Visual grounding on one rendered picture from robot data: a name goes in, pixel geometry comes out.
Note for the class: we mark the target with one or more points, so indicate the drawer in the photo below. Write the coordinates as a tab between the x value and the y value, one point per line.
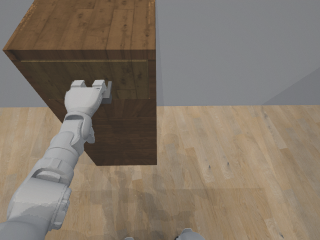
130	77

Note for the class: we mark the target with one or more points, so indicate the left robot upper arm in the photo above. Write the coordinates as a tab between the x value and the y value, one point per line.
40	207

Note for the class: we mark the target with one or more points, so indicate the left robot forearm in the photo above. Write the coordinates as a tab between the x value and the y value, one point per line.
58	163

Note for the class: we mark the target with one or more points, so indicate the left robot hand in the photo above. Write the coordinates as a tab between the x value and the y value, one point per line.
87	100

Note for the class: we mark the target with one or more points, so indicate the robot right shin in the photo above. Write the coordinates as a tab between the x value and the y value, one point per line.
186	230

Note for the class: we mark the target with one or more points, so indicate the cabinet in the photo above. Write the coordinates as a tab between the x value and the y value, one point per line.
125	130

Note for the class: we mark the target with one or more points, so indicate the handle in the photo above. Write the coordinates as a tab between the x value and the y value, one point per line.
106	95

